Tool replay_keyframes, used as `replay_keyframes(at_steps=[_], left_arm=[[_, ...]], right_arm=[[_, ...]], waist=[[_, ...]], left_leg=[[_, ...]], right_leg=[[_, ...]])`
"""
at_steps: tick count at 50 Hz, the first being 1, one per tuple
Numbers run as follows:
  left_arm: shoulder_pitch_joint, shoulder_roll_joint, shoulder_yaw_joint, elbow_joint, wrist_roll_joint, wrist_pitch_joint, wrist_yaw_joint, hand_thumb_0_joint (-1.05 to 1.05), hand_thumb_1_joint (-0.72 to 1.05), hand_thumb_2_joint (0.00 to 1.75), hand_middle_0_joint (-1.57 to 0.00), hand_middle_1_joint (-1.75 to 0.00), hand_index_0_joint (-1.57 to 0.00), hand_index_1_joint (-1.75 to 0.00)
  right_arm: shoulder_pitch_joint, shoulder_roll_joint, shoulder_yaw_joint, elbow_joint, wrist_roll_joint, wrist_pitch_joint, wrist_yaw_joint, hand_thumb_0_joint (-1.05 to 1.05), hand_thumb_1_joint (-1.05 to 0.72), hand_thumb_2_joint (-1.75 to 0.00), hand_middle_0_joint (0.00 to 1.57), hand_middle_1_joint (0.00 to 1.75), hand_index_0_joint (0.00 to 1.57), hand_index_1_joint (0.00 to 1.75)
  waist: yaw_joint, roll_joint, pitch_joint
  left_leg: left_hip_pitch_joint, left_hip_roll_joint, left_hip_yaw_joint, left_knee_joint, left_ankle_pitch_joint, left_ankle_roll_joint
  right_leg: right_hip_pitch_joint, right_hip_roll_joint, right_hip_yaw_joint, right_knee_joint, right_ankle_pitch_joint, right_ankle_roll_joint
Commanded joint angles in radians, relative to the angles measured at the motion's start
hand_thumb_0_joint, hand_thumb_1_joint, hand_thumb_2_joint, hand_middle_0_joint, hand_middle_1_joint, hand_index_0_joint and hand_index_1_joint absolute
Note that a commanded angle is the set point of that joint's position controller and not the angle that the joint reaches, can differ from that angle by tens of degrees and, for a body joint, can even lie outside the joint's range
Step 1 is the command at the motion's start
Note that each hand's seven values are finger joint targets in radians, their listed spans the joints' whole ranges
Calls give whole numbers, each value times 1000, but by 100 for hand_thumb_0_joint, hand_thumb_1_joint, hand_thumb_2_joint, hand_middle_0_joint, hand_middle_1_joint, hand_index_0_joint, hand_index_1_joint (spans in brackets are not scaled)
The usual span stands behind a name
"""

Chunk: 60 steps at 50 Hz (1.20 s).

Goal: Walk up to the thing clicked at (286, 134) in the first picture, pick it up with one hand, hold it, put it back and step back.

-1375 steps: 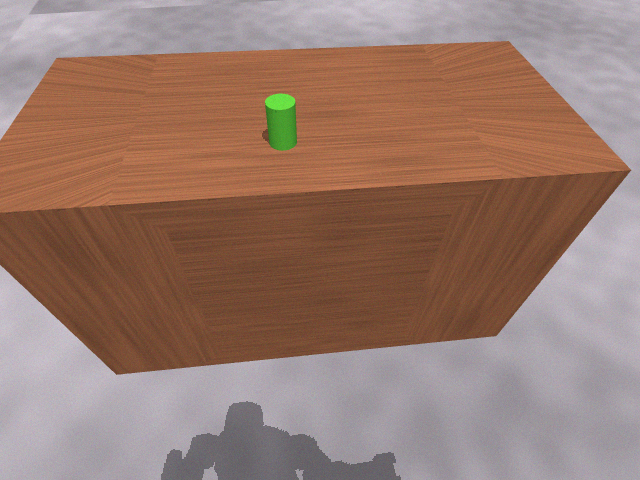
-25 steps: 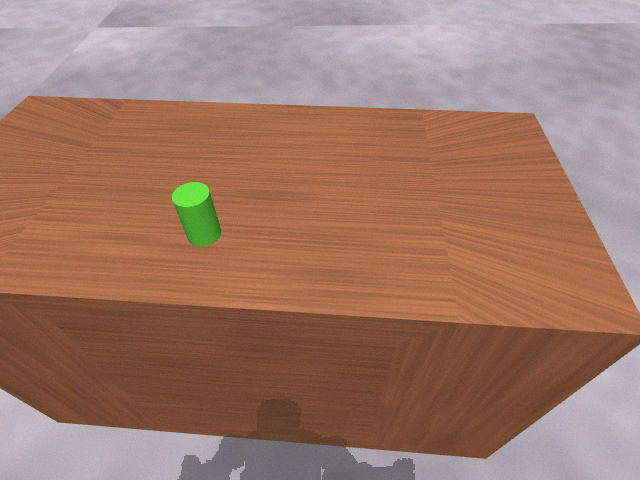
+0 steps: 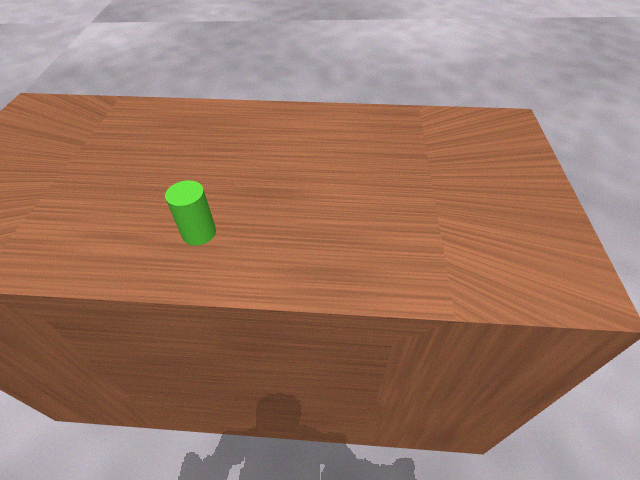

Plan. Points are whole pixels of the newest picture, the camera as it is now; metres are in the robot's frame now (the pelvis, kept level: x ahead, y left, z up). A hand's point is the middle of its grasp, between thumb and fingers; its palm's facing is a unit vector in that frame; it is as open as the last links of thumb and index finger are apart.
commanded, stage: stand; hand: left
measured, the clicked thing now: (192, 213) +0.51 +0.23 +0.01
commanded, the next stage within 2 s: none
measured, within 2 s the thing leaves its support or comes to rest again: neither
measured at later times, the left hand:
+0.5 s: hand out of the picture +0.08 +0.25 -0.15, palm faces -0.02 -0.93 -0.36, open 7.4 cm
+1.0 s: hand out of the picture +0.08 +0.25 -0.15, palm faces -0.03 -0.94 -0.35, open 7.4 cm
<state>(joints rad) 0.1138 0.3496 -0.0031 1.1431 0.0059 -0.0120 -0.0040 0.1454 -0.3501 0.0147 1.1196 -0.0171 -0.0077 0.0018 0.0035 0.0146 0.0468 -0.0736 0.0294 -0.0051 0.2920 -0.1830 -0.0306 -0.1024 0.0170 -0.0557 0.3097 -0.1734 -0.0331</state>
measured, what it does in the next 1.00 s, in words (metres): stands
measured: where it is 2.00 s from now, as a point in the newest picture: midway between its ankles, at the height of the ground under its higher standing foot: outside the picture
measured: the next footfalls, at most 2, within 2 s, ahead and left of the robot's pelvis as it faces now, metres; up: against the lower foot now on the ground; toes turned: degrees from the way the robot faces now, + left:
none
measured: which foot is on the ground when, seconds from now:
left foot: down 0.00-1.00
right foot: down 0.00-1.00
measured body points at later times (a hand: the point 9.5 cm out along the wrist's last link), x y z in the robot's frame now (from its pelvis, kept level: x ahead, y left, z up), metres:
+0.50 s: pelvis +0.00 +0.00 +0.00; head +0.01 -0.01 +0.45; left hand +0.08 +0.30 -0.13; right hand +0.07 -0.30 -0.14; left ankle -0.01 +0.14 -0.75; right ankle +0.00 -0.09 -0.75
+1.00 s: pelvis +0.00 +0.00 +0.00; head +0.01 +0.00 +0.45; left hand +0.08 +0.30 -0.13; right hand +0.07 -0.30 -0.14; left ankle -0.01 +0.14 -0.75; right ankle +0.00 -0.09 -0.75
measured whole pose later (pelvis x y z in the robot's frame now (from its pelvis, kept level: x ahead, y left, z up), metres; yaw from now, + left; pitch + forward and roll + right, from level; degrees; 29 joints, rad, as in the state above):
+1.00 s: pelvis +0.00 +0.00 +0.00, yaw -1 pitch -2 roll +0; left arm 0.11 0.35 0.00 1.14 0.00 -0.01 0.00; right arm 0.14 -0.35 0.01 1.12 -0.02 -0.01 0.00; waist 0.00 0.01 0.05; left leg -0.06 0.03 0.01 0.29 -0.19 -0.03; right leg -0.10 0.02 -0.04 0.31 -0.17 -0.03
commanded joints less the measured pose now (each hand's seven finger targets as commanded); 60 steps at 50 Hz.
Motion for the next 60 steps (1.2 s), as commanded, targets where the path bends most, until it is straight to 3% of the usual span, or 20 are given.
replay_keyframes(at_steps=[1,47,55,60], left_arm=[[-40,223,38,-59,1,-23,20,0,90,90,-20,-30,-20,-30],[-36,220,40,-67,1,-23,19,0,90,90,-20,-30,-20,-30],[-38,219,42,-61,0,-22,17,0,90,90,-20,-30,-20,-30],[-36,219,41,-65,1,-24,17,0,90,90,-20,-30,-20,-30]], right_arm=[[-28,-203,-40,-56,3,-17,-16,0,-90,-90,20,30,20,30],[-38,-207,-45,-58,3,-17,-17,0,-90,-90,20,30,20,30],[-30,-203,-42,-54,4,-17,-16,0,-90,-90,20,30,20,30],[-35,-204,-44,-60,3,-20,-16,0,-90,-90,20,30,20,30]], waist=[[-3,-12,-67],[-6,-6,-63],[-3,-13,-49],[-4,-10,-79]], left_leg=[[-29,101,-85,-40,125,38],[-9,107,-72,-36,118,42],[-19,107,-76,-48,94,42],[-4,110,-71,-39,131,42]], right_leg=[[43,-153,135,-46,179,5],[26,-152,148,-47,200,2],[22,-150,150,-53,161,5],[46,-154,147,-43,200,1]])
